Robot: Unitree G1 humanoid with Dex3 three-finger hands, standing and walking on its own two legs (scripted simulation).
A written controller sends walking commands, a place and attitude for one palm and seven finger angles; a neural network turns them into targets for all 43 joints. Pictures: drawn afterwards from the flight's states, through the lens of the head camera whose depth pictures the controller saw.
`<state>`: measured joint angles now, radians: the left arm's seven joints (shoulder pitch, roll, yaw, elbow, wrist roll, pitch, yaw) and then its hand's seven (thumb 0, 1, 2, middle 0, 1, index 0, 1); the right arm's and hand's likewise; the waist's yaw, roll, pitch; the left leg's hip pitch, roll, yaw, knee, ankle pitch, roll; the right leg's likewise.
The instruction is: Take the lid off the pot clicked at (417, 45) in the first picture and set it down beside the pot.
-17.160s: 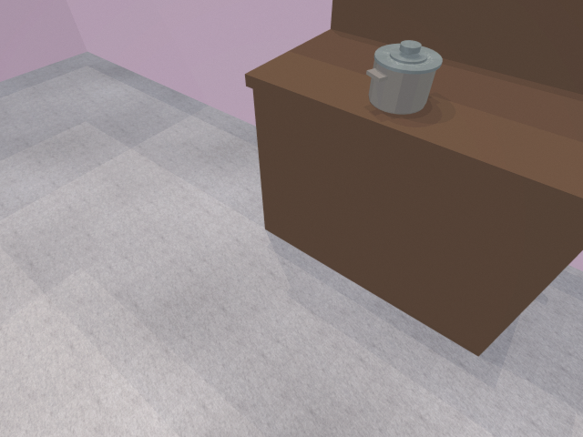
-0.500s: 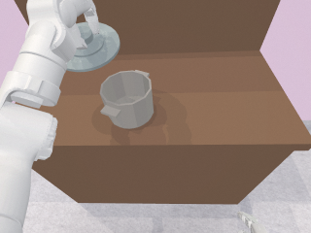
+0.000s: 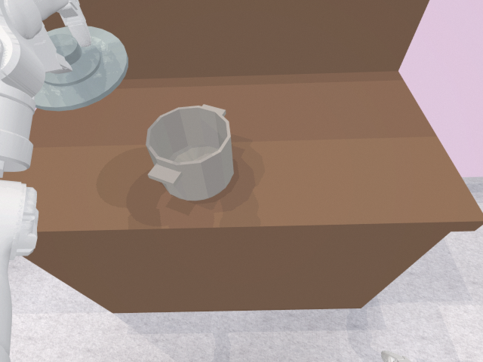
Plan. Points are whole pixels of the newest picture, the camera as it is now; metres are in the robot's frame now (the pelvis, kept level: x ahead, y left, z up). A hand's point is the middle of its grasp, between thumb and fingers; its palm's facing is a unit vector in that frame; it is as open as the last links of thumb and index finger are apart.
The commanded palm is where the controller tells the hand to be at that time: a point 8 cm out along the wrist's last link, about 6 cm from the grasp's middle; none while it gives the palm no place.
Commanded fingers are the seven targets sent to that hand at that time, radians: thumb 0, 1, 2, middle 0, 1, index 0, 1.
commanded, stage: move the lid sideways beside the pot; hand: left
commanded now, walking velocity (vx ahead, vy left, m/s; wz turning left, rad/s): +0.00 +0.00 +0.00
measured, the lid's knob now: (60, 50) +0.50 +0.24 +0.26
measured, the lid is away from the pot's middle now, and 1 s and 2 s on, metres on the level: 0.16 0.24 0.23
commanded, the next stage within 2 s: lower the lid onto the table in 0.82 s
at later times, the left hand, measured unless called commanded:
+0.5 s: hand (10, 56) +0.46 +0.29 +0.28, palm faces -0.18 -0.06 -0.98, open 7.9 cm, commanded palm +0.45 +0.30 +0.35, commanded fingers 0.00 0.55 1.08 -0.81 -1.03 -0.85 -1.04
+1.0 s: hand out of the picture +0.46 +0.32 +0.27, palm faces -0.18 -0.09 -0.98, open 7.9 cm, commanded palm +0.45 +0.32 +0.34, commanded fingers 0.00 0.55 1.08 -0.81 -1.03 -0.85 -1.04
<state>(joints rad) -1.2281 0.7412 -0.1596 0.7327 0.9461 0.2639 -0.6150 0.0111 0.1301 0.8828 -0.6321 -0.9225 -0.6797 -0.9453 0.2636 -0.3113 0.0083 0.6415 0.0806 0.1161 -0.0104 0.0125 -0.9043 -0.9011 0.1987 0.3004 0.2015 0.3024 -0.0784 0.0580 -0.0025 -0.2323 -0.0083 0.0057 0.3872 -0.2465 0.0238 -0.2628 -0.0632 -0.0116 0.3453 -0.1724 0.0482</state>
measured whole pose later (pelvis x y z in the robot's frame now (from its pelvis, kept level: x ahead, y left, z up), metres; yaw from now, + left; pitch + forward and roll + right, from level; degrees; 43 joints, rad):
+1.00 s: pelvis +0.00 +0.00 +0.00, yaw +1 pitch +6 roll -1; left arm -1.21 0.89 -0.09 0.82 0.96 0.18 -0.62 0.01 0.13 0.88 -0.63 -0.92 -0.68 -0.95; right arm 0.25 -0.31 0.02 0.64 0.10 0.17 -0.02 0.01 -0.90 -0.90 0.20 0.30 0.20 0.30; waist -0.08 0.05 0.02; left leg -0.26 0.00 -0.01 0.41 -0.26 0.03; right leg -0.26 -0.06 -0.03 0.32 -0.17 0.05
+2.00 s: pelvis +0.01 +0.01 +0.00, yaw +0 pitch +7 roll -2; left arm -1.10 0.83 -0.07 0.87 0.94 0.15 -0.57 0.01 0.14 0.88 -0.62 -0.92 -0.67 -0.95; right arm 0.28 -0.31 0.01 0.65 0.09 0.12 -0.02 0.01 -0.90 -0.90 0.20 0.30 0.20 0.30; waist -0.10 0.05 0.02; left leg -0.27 0.00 -0.01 0.44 -0.29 0.03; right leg -0.27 -0.06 -0.03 0.33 -0.18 0.05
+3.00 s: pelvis +0.01 +0.01 -0.01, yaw +0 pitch +8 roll -2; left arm -1.05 0.80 -0.07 1.03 0.94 0.02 -0.51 0.01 0.15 0.88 -0.62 -0.92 -0.67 -0.95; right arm 0.31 -0.30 0.01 0.69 0.08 0.13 -0.04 0.01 -0.90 -0.90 0.20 0.30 0.20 0.30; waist -0.12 0.04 0.00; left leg -0.33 0.00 -0.01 0.50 -0.31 0.03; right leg -0.32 -0.05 -0.02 0.38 -0.19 0.06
